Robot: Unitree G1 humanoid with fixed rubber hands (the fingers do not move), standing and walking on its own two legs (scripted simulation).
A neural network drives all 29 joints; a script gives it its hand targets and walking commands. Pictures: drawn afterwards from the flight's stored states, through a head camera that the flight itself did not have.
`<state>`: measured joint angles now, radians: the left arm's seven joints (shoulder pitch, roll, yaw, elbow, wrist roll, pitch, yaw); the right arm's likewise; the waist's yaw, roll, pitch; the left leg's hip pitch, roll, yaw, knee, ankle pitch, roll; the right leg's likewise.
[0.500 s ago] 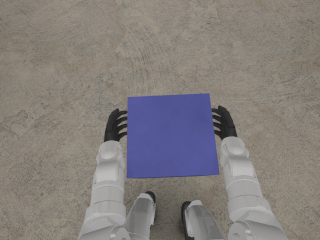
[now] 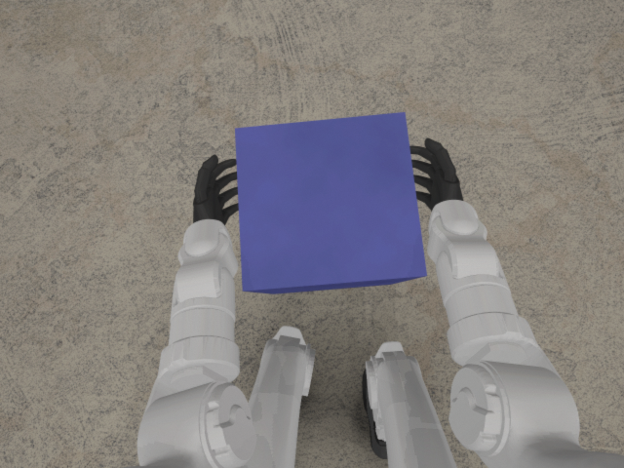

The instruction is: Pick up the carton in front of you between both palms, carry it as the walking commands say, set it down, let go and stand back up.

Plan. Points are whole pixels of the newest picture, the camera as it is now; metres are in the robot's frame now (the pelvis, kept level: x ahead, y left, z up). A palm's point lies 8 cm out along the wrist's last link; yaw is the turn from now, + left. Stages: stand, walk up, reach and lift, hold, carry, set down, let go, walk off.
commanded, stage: set down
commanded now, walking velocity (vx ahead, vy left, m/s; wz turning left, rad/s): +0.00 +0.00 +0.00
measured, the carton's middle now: (326, 220) +0.44 +0.05 -0.17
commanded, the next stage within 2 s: none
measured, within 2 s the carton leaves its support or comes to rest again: rests again in 1.40 s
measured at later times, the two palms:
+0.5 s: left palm (235, 232) +0.42 +0.20 -0.24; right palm (407, 202) +0.50 -0.09 -0.24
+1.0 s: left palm (244, 236) +0.44 +0.21 -0.35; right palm (389, 205) +0.53 -0.08 -0.36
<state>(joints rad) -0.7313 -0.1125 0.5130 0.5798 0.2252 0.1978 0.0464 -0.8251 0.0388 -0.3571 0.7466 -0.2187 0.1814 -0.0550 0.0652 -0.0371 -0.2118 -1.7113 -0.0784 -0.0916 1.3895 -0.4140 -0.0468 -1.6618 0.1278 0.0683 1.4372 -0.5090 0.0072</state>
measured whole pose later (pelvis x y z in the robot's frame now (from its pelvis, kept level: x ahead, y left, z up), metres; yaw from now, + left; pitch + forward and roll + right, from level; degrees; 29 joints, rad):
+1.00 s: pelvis -0.03 -0.01 -0.20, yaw +0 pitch +43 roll +3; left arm -1.16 0.03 0.55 0.71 0.05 0.21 0.14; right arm -1.45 -0.23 -0.08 1.09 -0.04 0.19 -0.11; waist 0.13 -0.02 0.19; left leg -2.28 -0.10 -0.05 2.06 -0.54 -0.10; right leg -2.25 0.19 0.04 2.15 -0.64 0.02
